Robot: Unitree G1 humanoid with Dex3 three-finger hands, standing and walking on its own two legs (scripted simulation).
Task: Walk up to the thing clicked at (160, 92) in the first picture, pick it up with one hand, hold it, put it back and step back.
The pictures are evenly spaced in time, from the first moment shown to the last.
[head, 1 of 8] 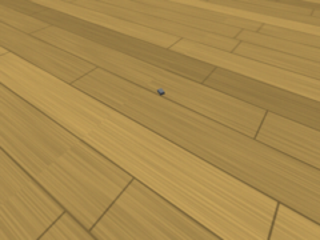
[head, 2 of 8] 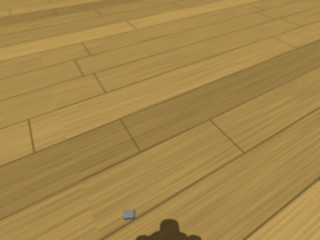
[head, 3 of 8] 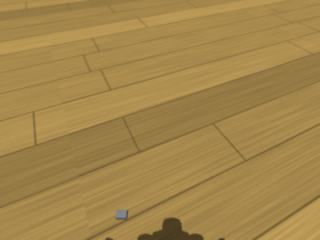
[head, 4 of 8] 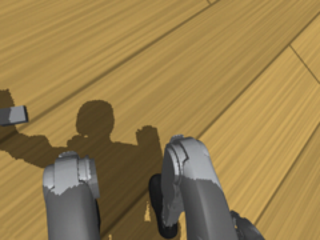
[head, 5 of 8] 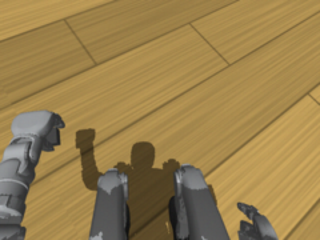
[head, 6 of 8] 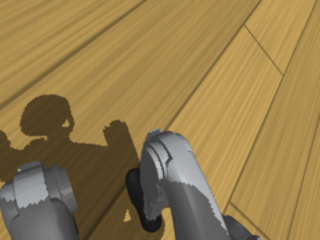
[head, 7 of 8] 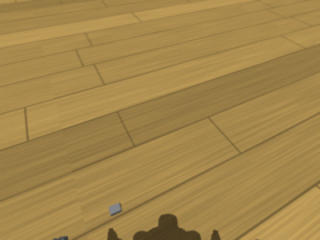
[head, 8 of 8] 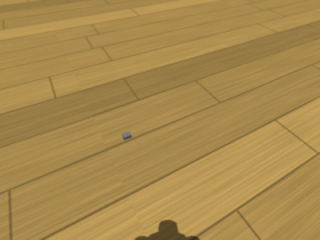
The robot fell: no
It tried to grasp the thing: yes
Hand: left
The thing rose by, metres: 0.68
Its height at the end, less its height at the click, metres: +0.00
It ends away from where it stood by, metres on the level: 0.01
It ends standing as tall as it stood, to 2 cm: yes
